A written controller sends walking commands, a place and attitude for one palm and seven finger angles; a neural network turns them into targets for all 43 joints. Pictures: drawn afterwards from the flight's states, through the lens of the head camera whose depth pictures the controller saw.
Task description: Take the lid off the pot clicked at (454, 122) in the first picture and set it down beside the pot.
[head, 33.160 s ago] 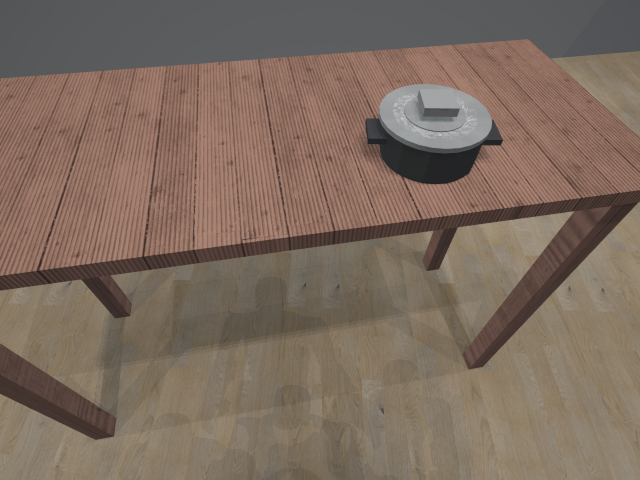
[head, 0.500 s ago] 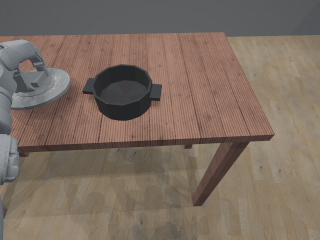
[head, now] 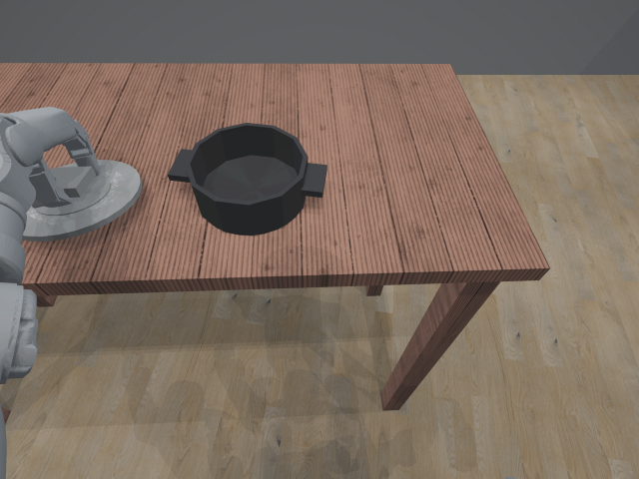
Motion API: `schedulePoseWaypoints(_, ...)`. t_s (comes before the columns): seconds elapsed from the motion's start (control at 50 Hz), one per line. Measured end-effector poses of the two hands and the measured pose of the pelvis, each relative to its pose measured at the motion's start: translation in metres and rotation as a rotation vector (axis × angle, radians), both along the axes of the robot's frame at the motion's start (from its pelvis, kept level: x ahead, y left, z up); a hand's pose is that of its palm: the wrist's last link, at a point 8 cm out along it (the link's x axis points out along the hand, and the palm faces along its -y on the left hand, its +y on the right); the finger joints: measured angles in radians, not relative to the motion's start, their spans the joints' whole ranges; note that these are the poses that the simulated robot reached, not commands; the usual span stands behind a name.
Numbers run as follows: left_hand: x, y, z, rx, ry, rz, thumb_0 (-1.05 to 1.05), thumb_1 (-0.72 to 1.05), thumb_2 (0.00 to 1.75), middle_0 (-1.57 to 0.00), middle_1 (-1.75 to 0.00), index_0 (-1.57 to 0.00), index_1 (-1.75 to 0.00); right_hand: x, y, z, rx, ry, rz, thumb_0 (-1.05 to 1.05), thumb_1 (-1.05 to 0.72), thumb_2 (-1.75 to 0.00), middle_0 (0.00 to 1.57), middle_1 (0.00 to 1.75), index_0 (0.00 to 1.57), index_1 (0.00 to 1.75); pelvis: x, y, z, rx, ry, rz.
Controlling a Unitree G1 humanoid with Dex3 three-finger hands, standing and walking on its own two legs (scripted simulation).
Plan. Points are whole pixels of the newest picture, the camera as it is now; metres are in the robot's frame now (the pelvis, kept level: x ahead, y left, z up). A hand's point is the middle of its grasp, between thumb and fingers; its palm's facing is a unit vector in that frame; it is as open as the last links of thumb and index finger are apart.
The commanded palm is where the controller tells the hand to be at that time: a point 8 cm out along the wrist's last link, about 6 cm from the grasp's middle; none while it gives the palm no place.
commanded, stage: lower the lid onto the table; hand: left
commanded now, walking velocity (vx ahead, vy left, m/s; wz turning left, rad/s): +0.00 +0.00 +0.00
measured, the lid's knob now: (66, 182) +0.47 +0.31 +0.11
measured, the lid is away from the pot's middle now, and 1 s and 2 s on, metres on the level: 0.23 0.23 0.23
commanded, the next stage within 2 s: open the fingers wide in 0.18 s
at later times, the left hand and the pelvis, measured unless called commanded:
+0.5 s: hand (59, 187) +0.44 +0.30 +0.13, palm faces -0.39 -0.08 -0.92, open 8.6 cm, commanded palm +0.45 +0.31 +0.20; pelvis -0.01 +0.00 +0.00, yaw -1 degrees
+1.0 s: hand (54, 175) +0.45 +0.31 +0.13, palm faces -0.38 -0.06 -0.92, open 9.5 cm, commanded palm +0.46 +0.31 +0.20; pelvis +0.00 +0.00 +0.00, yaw -1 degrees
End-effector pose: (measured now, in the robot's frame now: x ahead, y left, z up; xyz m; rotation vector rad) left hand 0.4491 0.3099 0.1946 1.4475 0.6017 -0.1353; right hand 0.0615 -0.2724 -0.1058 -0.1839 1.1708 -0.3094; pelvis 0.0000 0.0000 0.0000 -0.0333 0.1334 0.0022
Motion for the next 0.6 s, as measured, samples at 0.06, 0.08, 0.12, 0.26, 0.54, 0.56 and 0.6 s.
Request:
schedulePoseWaypoints(0.06, -0.001, 0.000, -0.001, 0.000, -0.003, -0.007, 0.03, 0.05, 1.04, -0.77, -0.96, -0.64, -0.82, 0.001, 0.001, 0.000, -0.006, -0.003, 0.006, 0.00, -0.90, -0.90, 0.21, 0.30, 0.20, 0.30, -0.001, 0.000, 0.000, -0.001, 0.000, 0.003)
schedulePoseWaypoints(0.08, -0.001, 0.000, -0.001, -0.002, -0.006, -0.009, 0.03, 0.05, 1.04, -0.77, -0.96, -0.64, -0.82, 0.001, 0.001, 0.000, -0.008, -0.005, 0.007, 0.00, -0.90, -0.90, 0.21, 0.30, 0.20, 0.30, -0.002, 0.000, 0.000, -0.001, 0.000, 0.003)
schedulePoseWaypoints(0.12, -0.001, 0.000, -0.001, -0.001, -0.005, -0.009, 0.03, 0.05, 1.04, -0.77, -0.96, -0.64, -0.82, 0.000, 0.001, 0.000, -0.010, -0.006, 0.007, 0.00, -0.90, -0.90, 0.21, 0.30, 0.20, 0.30, -0.002, 0.000, -0.001, -0.002, 0.002, 0.004)
schedulePoseWaypoints(0.26, 0.001, -0.004, -0.002, 0.018, 0.008, -0.007, 0.03, 0.04, 1.03, -0.78, -0.97, -0.64, -0.83, -0.011, 0.001, -0.005, -0.009, 0.027, -0.004, 0.00, -0.90, -0.90, 0.21, 0.30, 0.20, 0.30, -0.004, 0.000, -0.002, -0.002, 0.011, 0.004)
schedulePoseWaypoints(0.54, -0.005, -0.004, -0.011, 0.003, -0.072, -0.119, 0.02, 0.07, 1.01, -0.77, -0.97, -0.62, -0.84, -0.028, -0.003, -0.006, -0.018, 0.090, -0.046, 0.00, -0.90, -0.90, 0.21, 0.30, 0.20, 0.30, -0.006, -0.003, -0.004, -0.003, 0.015, -0.014)
schedulePoseWaypoints(0.56, -0.005, -0.004, -0.011, 0.011, -0.072, -0.120, 0.02, 0.07, 1.00, -0.76, -0.97, -0.62, -0.84, -0.028, -0.003, -0.006, -0.019, 0.089, -0.045, 0.00, -0.90, -0.90, 0.21, 0.30, 0.20, 0.30, -0.006, -0.003, -0.004, -0.004, 0.015, -0.013)
schedulePoseWaypoints(0.6, -0.005, -0.003, -0.009, 0.029, -0.076, -0.119, 0.02, 0.08, 1.00, -0.75, -0.96, -0.62, -0.83, -0.025, -0.004, -0.005, -0.022, 0.083, -0.041, 0.00, -0.90, -0.90, 0.21, 0.30, 0.20, 0.30, -0.006, -0.003, -0.004, -0.005, 0.017, -0.012)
